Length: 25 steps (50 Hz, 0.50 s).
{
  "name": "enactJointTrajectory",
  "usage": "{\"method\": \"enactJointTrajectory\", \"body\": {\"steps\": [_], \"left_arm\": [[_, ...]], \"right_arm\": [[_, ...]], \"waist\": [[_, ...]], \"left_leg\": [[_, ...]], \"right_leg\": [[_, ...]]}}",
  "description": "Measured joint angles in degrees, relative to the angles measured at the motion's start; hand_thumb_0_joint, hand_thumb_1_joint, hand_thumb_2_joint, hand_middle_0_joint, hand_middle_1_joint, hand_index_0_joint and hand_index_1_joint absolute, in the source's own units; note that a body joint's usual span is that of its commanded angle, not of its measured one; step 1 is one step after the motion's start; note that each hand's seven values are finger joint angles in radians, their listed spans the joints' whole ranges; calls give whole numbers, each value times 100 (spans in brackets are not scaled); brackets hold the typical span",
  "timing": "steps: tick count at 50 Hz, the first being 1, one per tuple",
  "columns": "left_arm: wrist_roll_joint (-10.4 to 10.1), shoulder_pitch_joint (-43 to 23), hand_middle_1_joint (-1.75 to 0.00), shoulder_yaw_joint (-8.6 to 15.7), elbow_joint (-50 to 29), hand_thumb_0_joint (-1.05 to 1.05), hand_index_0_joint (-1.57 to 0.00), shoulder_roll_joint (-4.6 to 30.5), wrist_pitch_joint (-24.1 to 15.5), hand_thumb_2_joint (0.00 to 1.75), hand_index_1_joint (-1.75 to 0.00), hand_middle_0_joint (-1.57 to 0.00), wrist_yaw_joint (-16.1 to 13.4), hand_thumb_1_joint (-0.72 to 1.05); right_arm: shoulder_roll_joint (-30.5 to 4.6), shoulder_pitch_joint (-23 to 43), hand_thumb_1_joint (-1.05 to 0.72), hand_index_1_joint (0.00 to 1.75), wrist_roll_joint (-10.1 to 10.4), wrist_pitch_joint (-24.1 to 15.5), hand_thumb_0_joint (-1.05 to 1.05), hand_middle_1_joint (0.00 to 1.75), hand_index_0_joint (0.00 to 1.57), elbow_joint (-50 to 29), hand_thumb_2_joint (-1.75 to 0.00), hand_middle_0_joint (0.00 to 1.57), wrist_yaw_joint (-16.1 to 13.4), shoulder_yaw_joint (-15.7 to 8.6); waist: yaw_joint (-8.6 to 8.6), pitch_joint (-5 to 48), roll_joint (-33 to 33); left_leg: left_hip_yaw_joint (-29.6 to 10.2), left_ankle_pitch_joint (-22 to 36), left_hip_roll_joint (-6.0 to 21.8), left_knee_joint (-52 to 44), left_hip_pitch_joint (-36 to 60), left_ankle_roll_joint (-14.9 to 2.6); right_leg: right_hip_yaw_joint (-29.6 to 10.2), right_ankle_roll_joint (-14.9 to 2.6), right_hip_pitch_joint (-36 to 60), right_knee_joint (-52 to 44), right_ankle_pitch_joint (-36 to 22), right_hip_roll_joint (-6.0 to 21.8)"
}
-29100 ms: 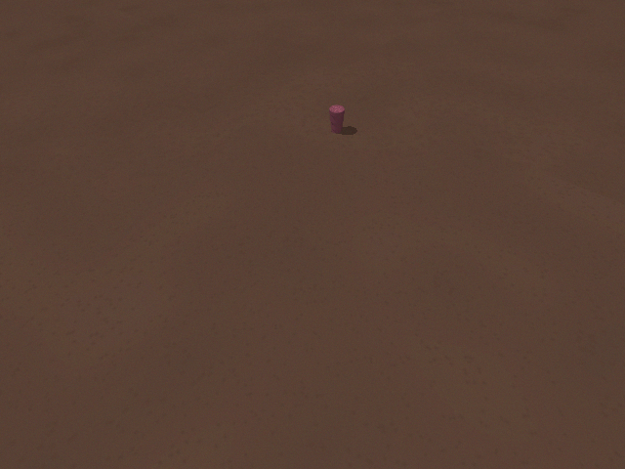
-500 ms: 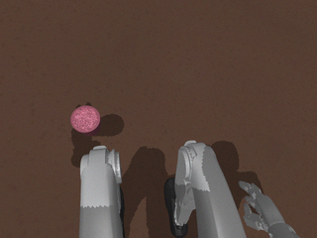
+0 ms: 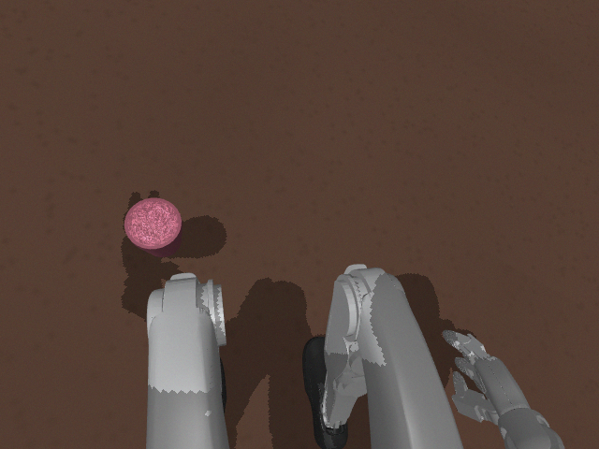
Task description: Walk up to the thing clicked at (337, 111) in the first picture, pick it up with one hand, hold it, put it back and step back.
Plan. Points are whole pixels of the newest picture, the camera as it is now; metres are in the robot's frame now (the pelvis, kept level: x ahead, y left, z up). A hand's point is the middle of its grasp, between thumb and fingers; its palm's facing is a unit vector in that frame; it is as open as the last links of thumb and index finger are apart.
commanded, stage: go down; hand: left
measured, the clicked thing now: (159, 233) +0.43 +0.22 -0.30
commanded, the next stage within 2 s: none
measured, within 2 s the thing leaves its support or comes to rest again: neither
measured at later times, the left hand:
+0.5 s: hand out of the picture +0.38 +0.42 +0.02, palm faces +0.08 -0.99 -0.06, open 17.3 cm
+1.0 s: hand out of the picture +0.35 +0.41 +0.02, palm faces +0.02 -1.00 -0.07, open 17.2 cm
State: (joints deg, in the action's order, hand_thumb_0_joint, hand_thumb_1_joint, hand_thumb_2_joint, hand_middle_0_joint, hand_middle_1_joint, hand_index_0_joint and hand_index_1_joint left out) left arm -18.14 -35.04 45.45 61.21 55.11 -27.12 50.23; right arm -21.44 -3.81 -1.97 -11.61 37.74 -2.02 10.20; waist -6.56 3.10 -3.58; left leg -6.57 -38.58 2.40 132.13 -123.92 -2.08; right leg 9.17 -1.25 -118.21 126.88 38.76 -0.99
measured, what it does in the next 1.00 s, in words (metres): stands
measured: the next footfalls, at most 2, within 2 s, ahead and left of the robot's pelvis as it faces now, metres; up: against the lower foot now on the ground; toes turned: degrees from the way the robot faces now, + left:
none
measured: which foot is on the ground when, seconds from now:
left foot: down 0.00-1.00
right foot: down 0.00-1.00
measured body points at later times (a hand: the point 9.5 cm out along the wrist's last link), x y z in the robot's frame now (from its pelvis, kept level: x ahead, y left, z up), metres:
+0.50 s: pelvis +0.00 +0.00 +0.00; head +0.21 +0.10 +0.39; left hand +0.37 +0.48 +0.03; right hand +0.19 -0.26 -0.08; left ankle +0.09 +0.12 -0.34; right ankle +0.11 -0.11 -0.33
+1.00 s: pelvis +0.00 +0.00 +0.01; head +0.21 +0.09 +0.40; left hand +0.35 +0.46 +0.02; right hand +0.19 -0.26 -0.08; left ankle +0.09 +0.12 -0.34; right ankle +0.11 -0.11 -0.33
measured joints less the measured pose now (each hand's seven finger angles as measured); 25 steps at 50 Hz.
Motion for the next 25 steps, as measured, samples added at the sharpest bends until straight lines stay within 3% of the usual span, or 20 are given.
{"method": "enactJointTrajectory", "body": {"steps": [4, 9, 13, 16, 20, 25], "left_arm": [[32, 117, -9, -73, -62, -2, -3, 97, 179, 9, -5, 0, 48, -53], [-2, 594, -9, -339, -629, -2, -3, -418, 350, 9, -5, 0, 214, -56], [-91, 707, -9, -433, -915, -2, -4, -707, 234, 8, -5, -1, 251, -55], [-61, 495, -9, -320, -742, -2, -4, -609, 143, 9, -5, -1, 159, -53], [-48, 136, -10, -164, -356, -2, -4, -215, 158, 10, -5, -1, -30, -50], [-17, 115, -10, -227, -94, -2, -3, -50, 309, 11, -6, 0, -55, -49]], "right_arm": [[-26, -68, -87, 30, -6, 26, 1, 30, 21, -11, -89, 21, 15, -47], [-27, -157, -87, 30, 78, 29, 1, 30, 21, 63, -89, 21, 10, -124], [26, -124, -87, 30, 111, -27, 1, 30, 21, 125, -89, 21, -17, -137], [38, -35, -87, 30, 94, -51, 1, 30, 21, 113, -89, 21, -44, -87], [34, 50, -87, 30, 53, -39, 1, 30, 21, 20, -89, 21, -66, -78], [-34, 14, -87, 30, 30, -17, 0, 30, 21, -75, -89, 21, -24, -108]], "waist": [[39, -75, 25], [143, 51, 154], [155, 179, 148], [118, 202, 101], [50, 147, 55], [61, 83, 120]], "left_leg": [[-9, 8, -19, 47, -86, -15], [59, -19, -37, -51, -66, -63], [95, -50, -33, -128, 31, -71], [74, -54, -25, -117, 57, -51], [32, -46, -27, -61, 30, -20], [32, -37, -34, -47, -42, -33]], "right_leg": [[10, 18, -50, 26, 5, 13], [-53, 72, -11, -70, 55, 27], [-89, 78, 61, -125, 84, 22], [-71, 56, 74, -109, 80, 14], [-32, 27, 47, -56, 68, 14], [-32, 40, -10, -55, 64, 17]]}}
